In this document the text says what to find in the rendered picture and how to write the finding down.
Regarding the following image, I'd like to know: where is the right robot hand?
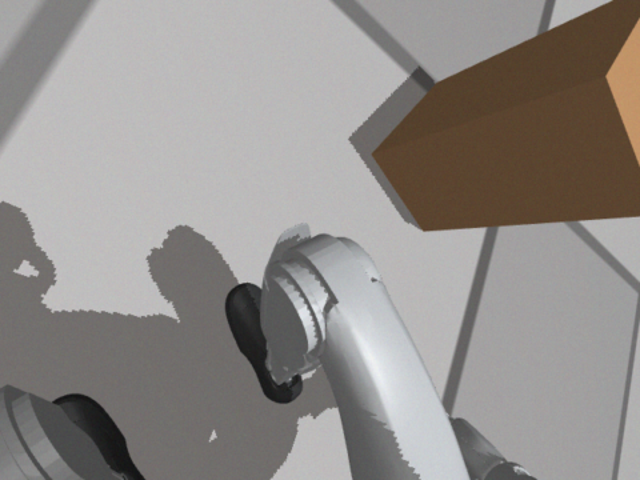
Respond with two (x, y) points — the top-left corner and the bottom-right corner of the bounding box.
(447, 414), (508, 480)

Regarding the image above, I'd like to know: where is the right robot arm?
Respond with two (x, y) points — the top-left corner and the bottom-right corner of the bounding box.
(484, 462), (537, 480)

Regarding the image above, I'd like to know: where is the left robot foot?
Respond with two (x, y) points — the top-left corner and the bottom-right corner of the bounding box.
(52, 394), (145, 480)

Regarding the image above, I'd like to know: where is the right robot foot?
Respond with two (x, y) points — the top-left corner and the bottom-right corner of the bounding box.
(225, 283), (302, 404)

